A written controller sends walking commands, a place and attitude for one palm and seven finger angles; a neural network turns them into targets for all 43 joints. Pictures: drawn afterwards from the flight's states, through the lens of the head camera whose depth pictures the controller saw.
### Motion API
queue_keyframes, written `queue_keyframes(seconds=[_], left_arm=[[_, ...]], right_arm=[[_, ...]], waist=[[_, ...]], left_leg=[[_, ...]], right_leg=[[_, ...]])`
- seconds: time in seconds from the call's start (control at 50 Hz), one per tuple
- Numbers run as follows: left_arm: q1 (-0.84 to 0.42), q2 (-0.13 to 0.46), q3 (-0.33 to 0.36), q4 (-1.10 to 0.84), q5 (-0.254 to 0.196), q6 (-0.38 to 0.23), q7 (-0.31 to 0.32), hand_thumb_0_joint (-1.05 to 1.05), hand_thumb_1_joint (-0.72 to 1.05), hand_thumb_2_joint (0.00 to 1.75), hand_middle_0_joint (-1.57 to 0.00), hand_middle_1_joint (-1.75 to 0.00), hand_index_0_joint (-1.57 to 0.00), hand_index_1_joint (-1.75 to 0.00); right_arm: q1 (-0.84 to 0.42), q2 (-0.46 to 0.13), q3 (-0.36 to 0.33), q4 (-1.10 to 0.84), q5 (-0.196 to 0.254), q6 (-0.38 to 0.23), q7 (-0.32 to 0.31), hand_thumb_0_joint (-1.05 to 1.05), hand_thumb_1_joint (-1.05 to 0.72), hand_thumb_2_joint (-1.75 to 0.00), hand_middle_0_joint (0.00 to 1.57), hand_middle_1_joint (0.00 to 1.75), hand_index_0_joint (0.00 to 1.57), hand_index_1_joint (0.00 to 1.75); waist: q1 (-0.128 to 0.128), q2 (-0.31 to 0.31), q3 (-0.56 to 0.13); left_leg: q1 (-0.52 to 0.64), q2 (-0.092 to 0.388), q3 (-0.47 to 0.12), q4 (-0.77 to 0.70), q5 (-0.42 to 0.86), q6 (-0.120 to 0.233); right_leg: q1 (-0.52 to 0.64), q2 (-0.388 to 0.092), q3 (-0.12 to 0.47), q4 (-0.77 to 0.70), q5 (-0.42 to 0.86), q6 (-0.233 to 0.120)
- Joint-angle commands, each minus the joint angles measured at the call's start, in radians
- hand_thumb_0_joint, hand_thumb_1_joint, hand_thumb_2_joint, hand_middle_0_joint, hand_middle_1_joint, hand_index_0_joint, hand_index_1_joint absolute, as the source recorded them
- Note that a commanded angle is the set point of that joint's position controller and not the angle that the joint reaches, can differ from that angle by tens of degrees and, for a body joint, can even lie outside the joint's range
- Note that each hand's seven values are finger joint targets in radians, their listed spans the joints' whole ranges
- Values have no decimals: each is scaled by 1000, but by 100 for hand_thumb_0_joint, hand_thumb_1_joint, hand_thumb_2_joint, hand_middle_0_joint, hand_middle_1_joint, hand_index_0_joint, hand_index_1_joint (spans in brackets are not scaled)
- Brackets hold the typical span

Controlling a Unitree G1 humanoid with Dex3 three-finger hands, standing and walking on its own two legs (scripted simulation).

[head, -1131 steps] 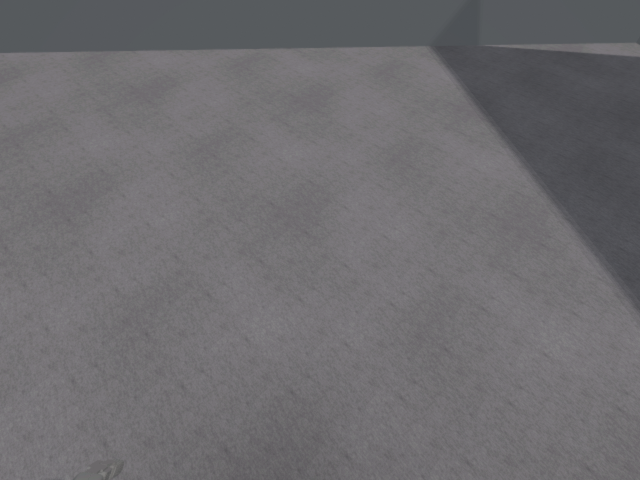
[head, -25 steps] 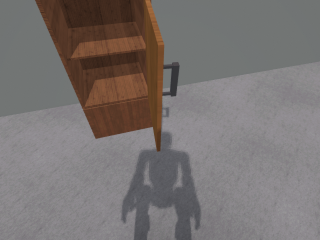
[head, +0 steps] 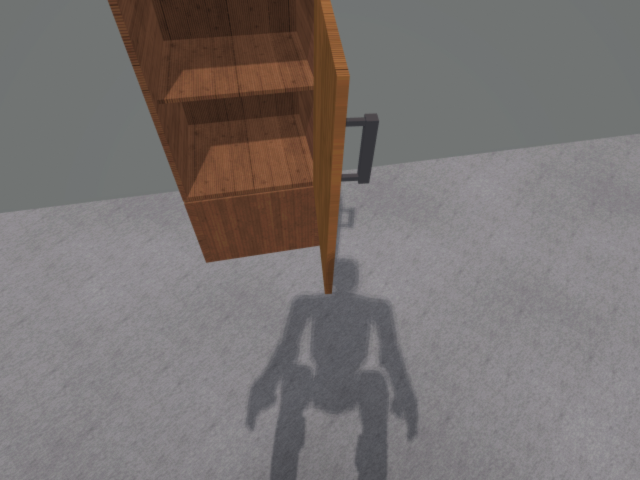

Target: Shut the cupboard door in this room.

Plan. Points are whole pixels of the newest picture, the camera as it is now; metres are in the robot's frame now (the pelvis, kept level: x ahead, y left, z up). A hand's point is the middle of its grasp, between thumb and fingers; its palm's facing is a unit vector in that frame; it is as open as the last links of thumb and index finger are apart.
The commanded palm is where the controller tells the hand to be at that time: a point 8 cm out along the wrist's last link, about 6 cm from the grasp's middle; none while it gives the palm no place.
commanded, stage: stand and wait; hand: left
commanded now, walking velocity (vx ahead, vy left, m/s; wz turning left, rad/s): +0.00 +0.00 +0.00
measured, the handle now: (355, 151) +0.64 -0.02 +0.02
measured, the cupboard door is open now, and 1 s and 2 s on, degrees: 83 83 83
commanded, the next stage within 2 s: turn or walk to find it in 0.20 s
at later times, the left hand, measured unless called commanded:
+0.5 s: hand out of the picture +0.00 +0.20 -0.19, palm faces +0.11 -0.97 -0.21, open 7.4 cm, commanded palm none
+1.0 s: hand out of the picture +0.02 +0.16 -0.15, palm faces +0.27 -0.92 -0.29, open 7.4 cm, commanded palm none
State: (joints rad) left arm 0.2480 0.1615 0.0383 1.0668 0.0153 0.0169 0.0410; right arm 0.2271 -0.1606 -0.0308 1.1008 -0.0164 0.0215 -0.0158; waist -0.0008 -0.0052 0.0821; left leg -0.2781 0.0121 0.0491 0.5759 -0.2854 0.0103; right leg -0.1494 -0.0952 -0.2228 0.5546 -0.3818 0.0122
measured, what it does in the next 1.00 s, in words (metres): steps on the spot, turning left: right foot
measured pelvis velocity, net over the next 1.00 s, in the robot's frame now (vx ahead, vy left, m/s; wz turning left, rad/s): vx -0.02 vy -0.05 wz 0.28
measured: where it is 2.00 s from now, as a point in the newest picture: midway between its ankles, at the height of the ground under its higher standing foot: outside the picture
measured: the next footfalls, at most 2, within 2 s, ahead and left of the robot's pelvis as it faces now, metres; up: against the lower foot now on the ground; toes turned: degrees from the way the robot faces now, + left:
right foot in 0.92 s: +0.03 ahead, -0.15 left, +0.00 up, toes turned +13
left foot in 1.32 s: -0.07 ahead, +0.07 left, +0.00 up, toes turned +22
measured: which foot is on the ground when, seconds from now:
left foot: down 0.00-0.92, up 0.94-1.00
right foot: down 0.00-0.52, up 0.54-0.90, down 0.92-1.00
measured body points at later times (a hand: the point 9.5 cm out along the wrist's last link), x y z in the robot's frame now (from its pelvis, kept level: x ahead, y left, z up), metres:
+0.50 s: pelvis -0.01 +0.01 -0.01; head +0.02 +0.02 +0.44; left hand +0.00 +0.25 -0.17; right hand +0.04 -0.24 -0.16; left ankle +0.01 +0.10 -0.73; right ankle -0.05 -0.11 -0.73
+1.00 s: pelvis -0.02 -0.05 +0.00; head +0.02 -0.08 +0.45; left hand +0.00 +0.21 -0.12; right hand +0.09 -0.28 -0.16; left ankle -0.01 +0.09 -0.70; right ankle -0.01 -0.15 -0.73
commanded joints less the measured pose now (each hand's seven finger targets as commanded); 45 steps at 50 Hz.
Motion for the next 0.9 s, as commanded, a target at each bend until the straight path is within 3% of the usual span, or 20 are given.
queue_keyframes(seconds=[0.0,0.06,0.16,0.26,0.3,0.34,0.38,0.42,0.44,0.46,0.48,0.5,0.52,0.56,0.6,0.68,0.78,0.84,0.86,0.88], left_arm=[[54,115,16,-28,-3,-14,3,0,90,90,-20,-30,-20,-30],[69,98,5,-10,-2,-16,2,0,90,90,-20,-30,-20,-30],[67,122,0,13,-1,-24,-2,0,90,90,-20,-30,-20,-30],[58,144,14,-2,-3,-14,-1,0,90,90,-20,-30,-20,-30],[53,158,24,-17,-3,-9,-1,0,90,90,-20,-30,-20,-30],[43,180,36,-35,0,-7,0,0,90,90,-20,-30,-20,-30],[17,196,43,-58,6,-6,0,0,90,90,-20,-30,-20,-30],[-15,204,47,-77,13,-7,-1,0,90,90,-20,-30,-20,-30],[-25,210,49,-86,14,-7,-4,0,90,90,-20,-30,-20,-30],[-39,205,51,-94,11,-3,-7,0,90,90,-20,-30,-20,-30],[-38,180,50,-109,4,2,-13,0,90,90,-20,-30,-20,-30],[-52,131,39,-133,-7,6,-14,0,90,90,-20,-30,-20,-30],[-89,130,32,-150,1,14,-9,0,90,90,-20,-30,-20,-30],[-104,133,33,-148,1,8,-14,0,90,90,-20,-30,-20,-30],[-90,127,34,-137,2,4,-20,0,90,90,-20,-30,-20,-30],[-98,117,30,-152,-2,9,-21,0,90,90,-20,-30,-20,-30],[-100,112,28,-179,-7,9,-17,0,90,90,-20,-30,-20,-30],[-5,114,28,-146,-7,4,-15,0,90,90,-20,-30,-20,-30],[40,128,27,-131,-6,-3,-14,0,90,90,-20,-30,-20,-30],[75,167,32,-121,2,-12,-10,0,90,90,-20,-30,-20,-30]], right_arm=[[47,-93,-17,-45,1,-20,-6,0,-90,-90,20,30,20,30],[23,-119,-15,-43,6,-25,-9,0,-90,-90,20,30,20,30],[9,-109,-4,-34,7,-28,-7,0,-90,-90,20,30,20,30],[0,-115,-6,-48,4,-17,-4,0,-90,-90,20,30,20,30],[-5,-113,-10,-63,1,-13,-3,0,-90,-90,20,30,20,30],[-3,-112,-18,-80,0,-7,-2,0,-90,-90,20,30,20,30],[-11,-106,-26,-101,-1,1,0,0,-90,-90,20,30,20,30],[-18,-103,-34,-116,-1,6,5,0,-90,-90,20,30,20,30],[-13,-103,-36,-124,0,5,9,0,-90,-90,20,30,20,30],[15,-117,-39,-129,-1,1,10,0,-90,-90,20,30,20,30],[45,-148,-44,-132,-6,-6,11,0,-90,-90,20,30,20,30],[97,-219,-57,-132,-13,-15,6,0,-90,-90,20,30,20,30],[141,-246,-68,-106,-10,-18,-7,0,-90,-90,20,30,20,30],[87,-229,-67,-120,-6,-24,-12,0,-90,-90,20,30,20,30],[41,-200,-60,-138,-6,-29,-13,0,-90,-90,20,30,20,30],[36,-202,-65,-145,-6,-26,-9,0,-90,-90,20,30,20,30],[30,-224,-80,-161,-11,-9,3,0,-90,-90,20,30,20,30],[-12,-208,-80,-170,-10,-5,7,0,-90,-90,20,30,20,30],[-24,-199,-78,-170,-4,-3,9,0,-90,-90,20,30,20,30],[-22,-151,-71,-173,3,-1,11,0,-90,-90,20,30,20,30]], waist=[[-5,20,-63],[10,66,-57],[4,0,-39],[8,2,-13],[11,-19,-12],[11,-85,-26],[9,-123,-14],[2,-115,15],[-4,-98,16],[-22,-18,-2],[-35,124,-7],[-59,325,-22],[-76,313,-69],[-39,148,-116],[-19,98,-144],[-24,93,-155],[-31,152,-143],[6,162,-145],[28,136,-147],[42,22,-136]], left_leg=[[31,108,-101,-84,335,23],[27,134,-171,-158,312,48],[47,100,-102,-153,263,15],[-18,93,-93,-120,255,6],[-63,83,-79,-69,231,4],[-84,71,-35,32,184,-5],[-104,66,-6,151,40,-15],[-99,82,21,200,-93,-25],[-72,86,27,162,-74,-25],[-22,106,-12,77,66,-9],[6,168,-160,-71,247,37],[40,297,-466,-256,372,133],[92,342,-564,-318,357,187],[145,322,-509,-283,239,203],[142,262,-404,-277,236,179],[146,221,-356,-272,265,177],[76,203,-395,-266,227,168],[-19,158,-360,-255,109,126],[-78,125,-325,-217,62,94],[-175,58,-257,-106,-36,42]], right_leg=[[-12,-94,84,-77,255,-25],[6,-48,85,-97,164,-3],[26,-83,107,-180,212,-17],[36,-104,95,-165,203,-28],[40,-141,106,-162,196,-50],[30,-214,129,-179,213,-88],[-7,-284,141,-186,271,-129],[-67,-323,119,-159,332,-149],[-87,-313,89,-118,345,-135],[-121,-266,46,-36,290,-92],[-175,-154,-14,106,177,-24],[-259,-9,-12,326,-131,40],[-318,24,122,510,-287,31],[-406,0,222,608,-178,28],[-392,4,231,598,-86,39],[-342,27,221,458,-78,51],[-228,60,207,253,-86,44],[-64,81,174,52,14,33],[33,75,166,-79,101,33],[122,-10,245,-210,98,9]])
